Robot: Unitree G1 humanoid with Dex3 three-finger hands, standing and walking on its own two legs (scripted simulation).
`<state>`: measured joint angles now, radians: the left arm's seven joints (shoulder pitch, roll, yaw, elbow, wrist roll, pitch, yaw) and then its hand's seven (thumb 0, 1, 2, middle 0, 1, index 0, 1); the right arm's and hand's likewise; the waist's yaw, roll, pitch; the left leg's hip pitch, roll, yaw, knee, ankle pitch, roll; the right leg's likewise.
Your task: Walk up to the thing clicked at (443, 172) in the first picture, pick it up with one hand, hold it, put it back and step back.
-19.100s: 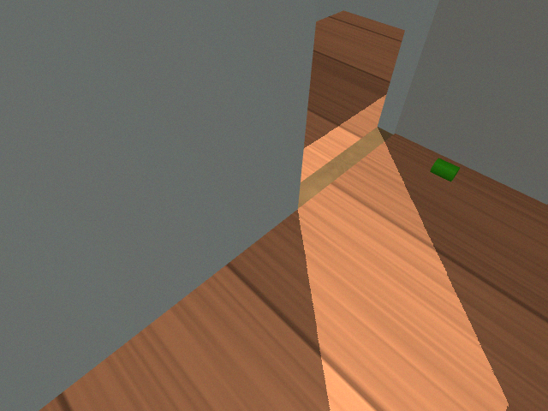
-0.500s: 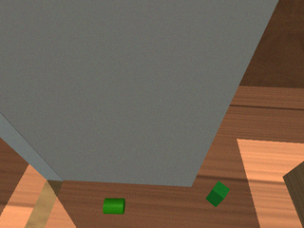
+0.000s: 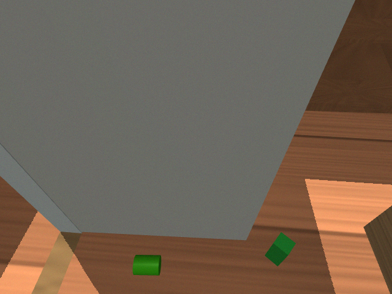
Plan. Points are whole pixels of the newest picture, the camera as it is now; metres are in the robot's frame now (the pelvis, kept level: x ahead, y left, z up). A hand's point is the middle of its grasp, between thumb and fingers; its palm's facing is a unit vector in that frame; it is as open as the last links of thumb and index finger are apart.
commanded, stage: stand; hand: left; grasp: from above
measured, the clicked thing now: (147, 264) +0.38 +0.24 -0.74
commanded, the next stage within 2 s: rise first in 0.76 s
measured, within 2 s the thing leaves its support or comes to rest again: neither
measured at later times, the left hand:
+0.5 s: hand out of the picture +0.07 +0.26 -0.16, palm faces -0.01 -0.94 -0.35, open 7.3 cm
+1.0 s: hand out of the picture +0.12 +0.25 -0.16, palm faces +0.05 -0.94 -0.34, open 7.9 cm
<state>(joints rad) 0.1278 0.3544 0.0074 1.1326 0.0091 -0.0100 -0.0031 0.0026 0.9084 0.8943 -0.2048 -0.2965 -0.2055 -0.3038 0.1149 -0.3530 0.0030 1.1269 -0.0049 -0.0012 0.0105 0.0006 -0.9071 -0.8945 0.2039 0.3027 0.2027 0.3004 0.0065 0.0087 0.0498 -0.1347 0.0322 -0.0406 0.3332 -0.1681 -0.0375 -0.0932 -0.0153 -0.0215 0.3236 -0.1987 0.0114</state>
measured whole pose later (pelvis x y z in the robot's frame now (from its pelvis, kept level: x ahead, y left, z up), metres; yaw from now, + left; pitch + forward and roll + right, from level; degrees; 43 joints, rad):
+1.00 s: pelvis +0.00 +0.00 -0.01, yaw +0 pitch +3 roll +0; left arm 0.03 0.33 0.08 1.08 -0.01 -0.03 0.01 0.01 0.76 0.91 -0.19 -0.44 -0.18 -0.45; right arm 0.17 -0.32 0.00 0.92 0.05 -0.03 -0.03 0.00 -0.93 -0.90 0.20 0.30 0.20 0.30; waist 0.00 0.00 0.06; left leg -0.30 0.03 -0.04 0.47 -0.22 -0.04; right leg -0.27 -0.02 -0.02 0.48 -0.26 0.01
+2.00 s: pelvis -0.04 +0.02 -0.18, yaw -2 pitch +27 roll -3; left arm 0.18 0.37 0.13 0.47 0.41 0.10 0.03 -0.01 -0.54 0.94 -0.11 -1.04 -0.11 -1.04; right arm 0.11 -0.25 -0.03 0.53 0.00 -0.17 0.01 0.01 -0.94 -0.90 0.20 0.30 0.20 0.30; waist -0.01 0.00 -0.17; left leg -1.37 0.02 -0.07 1.51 -0.61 -0.02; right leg -1.31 -0.01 -0.01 1.49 -0.64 0.03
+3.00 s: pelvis -0.10 +0.03 -0.42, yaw -7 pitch +32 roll -8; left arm -0.60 0.65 0.14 1.14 1.14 -0.28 0.33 0.00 -0.48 0.99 -0.14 -0.89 -0.12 -0.92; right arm 0.09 -0.27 -0.04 0.75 -0.08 -0.05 0.11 0.00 -0.90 -0.89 0.20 0.30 0.20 0.30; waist -0.08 -0.01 -0.10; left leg -2.22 -0.01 -0.14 2.29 -0.64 -0.03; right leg -2.12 0.03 -0.03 2.23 -0.69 0.05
